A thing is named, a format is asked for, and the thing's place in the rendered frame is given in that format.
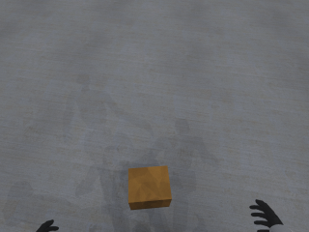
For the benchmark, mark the robot right hand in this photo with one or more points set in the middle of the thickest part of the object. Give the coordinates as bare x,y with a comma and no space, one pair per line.
268,214

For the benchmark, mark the carton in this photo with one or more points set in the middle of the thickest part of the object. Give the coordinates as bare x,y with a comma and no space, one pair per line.
149,187

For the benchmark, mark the robot left hand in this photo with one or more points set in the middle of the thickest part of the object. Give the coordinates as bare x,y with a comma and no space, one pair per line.
45,227

